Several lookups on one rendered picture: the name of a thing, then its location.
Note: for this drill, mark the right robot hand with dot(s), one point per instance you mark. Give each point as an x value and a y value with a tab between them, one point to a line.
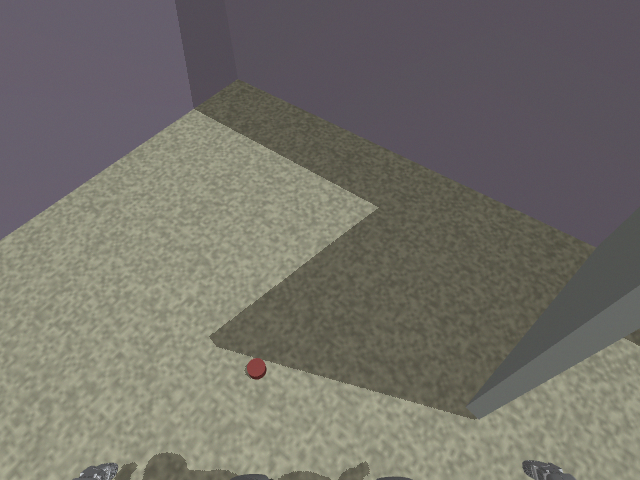
543	471

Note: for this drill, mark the left robot hand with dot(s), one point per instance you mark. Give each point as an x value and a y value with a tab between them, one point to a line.
105	471

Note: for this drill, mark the tin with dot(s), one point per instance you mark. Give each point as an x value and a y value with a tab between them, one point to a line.
256	368

